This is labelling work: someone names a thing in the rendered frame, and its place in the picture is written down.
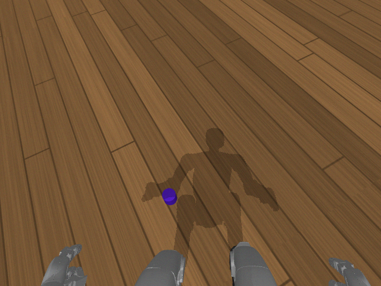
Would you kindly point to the tin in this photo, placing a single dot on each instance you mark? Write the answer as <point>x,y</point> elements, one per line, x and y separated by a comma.
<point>169,196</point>

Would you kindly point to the right robot hand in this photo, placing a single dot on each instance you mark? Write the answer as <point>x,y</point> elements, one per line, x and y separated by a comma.
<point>353,277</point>

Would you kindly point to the left robot hand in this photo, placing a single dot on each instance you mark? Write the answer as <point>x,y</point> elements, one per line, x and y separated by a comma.
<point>59,270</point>

